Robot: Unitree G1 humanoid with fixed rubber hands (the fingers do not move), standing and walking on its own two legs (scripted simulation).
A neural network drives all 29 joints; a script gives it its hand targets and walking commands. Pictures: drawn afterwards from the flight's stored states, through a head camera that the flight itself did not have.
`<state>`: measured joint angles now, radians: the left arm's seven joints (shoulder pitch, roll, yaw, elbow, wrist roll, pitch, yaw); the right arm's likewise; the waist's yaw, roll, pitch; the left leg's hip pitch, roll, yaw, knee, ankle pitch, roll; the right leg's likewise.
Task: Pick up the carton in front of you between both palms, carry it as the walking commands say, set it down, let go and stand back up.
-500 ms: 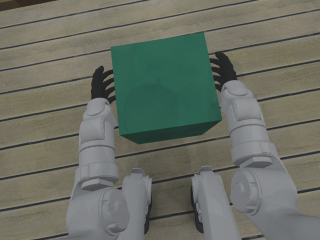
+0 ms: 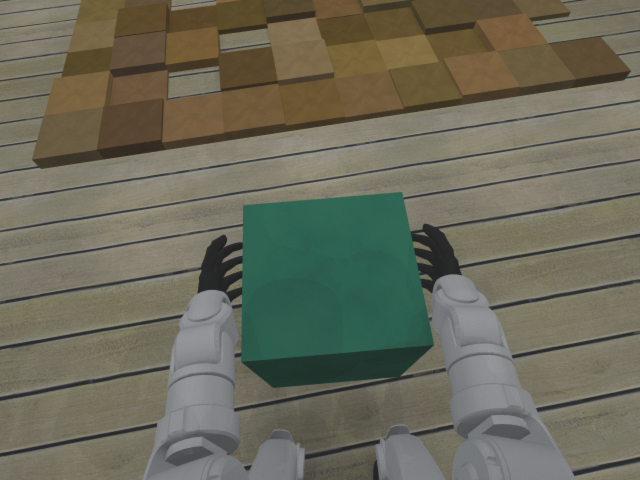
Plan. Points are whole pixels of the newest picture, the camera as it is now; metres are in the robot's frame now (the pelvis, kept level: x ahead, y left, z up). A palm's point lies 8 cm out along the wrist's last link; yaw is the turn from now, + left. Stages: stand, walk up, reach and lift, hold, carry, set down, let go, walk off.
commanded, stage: reach and lift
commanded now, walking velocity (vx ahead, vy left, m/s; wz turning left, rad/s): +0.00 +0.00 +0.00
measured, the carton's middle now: (330, 301) +0.39 +0.01 -0.10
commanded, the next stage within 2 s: hold in 1.52 s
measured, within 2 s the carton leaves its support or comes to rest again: neither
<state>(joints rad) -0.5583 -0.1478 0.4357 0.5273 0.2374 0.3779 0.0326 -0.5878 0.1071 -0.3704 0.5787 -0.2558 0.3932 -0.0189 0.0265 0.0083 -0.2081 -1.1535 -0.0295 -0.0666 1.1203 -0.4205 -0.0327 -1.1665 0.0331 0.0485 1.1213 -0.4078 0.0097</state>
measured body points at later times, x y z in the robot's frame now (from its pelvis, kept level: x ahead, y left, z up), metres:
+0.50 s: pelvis +0.04 +0.01 +0.10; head +0.02 +0.01 +0.55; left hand +0.35 +0.16 +0.11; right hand +0.35 -0.14 +0.11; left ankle +0.05 +0.14 -0.64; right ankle +0.06 -0.12 -0.64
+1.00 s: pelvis +0.03 +0.01 +0.10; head +0.01 +0.00 +0.55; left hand +0.35 +0.16 +0.12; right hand +0.34 -0.15 +0.12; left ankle +0.05 +0.14 -0.64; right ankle +0.06 -0.12 -0.64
